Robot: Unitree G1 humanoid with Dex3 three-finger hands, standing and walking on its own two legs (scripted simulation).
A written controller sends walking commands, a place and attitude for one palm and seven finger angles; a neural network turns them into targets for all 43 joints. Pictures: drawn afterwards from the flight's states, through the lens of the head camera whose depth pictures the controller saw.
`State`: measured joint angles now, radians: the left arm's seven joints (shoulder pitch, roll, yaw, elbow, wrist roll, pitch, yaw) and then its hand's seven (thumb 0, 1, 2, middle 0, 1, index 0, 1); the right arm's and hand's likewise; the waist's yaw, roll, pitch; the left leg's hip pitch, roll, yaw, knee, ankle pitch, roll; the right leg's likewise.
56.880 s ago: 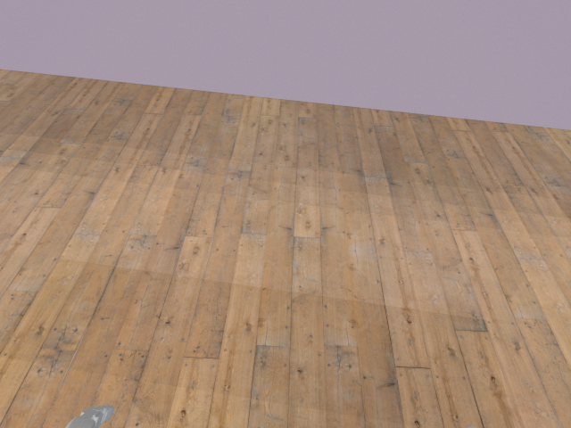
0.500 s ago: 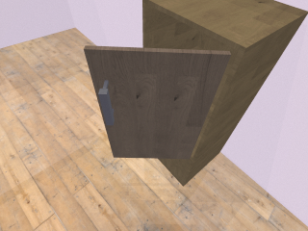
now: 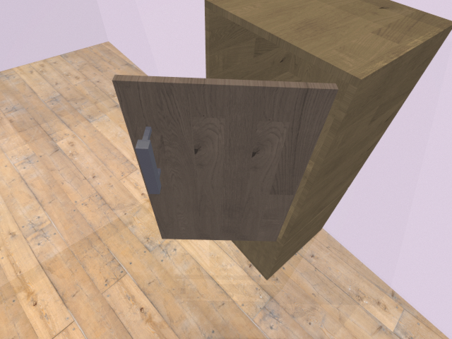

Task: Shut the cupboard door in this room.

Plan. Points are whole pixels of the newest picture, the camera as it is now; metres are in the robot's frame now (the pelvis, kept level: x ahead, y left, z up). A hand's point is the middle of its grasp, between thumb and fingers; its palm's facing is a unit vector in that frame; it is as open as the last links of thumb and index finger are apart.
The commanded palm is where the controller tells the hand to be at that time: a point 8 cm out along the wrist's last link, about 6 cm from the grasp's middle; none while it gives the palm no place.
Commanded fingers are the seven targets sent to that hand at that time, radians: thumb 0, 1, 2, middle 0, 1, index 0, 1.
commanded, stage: come to a stop and stand still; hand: left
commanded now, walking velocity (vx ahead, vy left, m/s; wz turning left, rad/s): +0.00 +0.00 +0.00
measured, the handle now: (151, 161) +0.44 +0.18 +0.04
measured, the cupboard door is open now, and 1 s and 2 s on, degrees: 50 50 50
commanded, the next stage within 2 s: look again from close up in 0.18 s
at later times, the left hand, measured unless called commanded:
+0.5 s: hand out of the picture -0.01 +0.18 -0.18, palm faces +0.00 -0.98 -0.22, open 7.4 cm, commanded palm none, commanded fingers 0.00 0.90 0.90 -0.20 -0.30 -0.20 -0.30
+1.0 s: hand out of the picture +0.12 +0.22 -0.07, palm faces +0.23 -0.95 -0.19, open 7.3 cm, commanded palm +0.08 +0.25 -0.06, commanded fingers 0.00 0.90 0.90 -0.33 -0.44 -0.33 -0.44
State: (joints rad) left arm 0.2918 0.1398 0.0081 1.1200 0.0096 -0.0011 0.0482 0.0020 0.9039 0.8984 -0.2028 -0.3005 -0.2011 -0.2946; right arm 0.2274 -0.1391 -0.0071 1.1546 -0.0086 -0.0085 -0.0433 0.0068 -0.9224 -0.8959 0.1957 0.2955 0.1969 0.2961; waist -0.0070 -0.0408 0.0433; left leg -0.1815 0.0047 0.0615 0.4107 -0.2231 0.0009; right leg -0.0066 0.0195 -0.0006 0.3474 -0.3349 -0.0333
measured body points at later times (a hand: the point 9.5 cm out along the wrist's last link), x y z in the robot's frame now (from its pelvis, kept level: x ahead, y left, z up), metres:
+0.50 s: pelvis -0.02 +0.01 -0.01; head +0.00 +0.01 +0.44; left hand -0.01 +0.24 -0.16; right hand +0.00 -0.22 -0.17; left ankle +0.00 +0.12 -0.74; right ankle -0.09 -0.09 -0.74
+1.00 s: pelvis -0.03 +0.02 -0.01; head -0.02 +0.02 +0.44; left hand +0.11 +0.27 -0.06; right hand +0.04 -0.22 -0.14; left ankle +0.00 +0.12 -0.74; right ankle -0.09 -0.09 -0.73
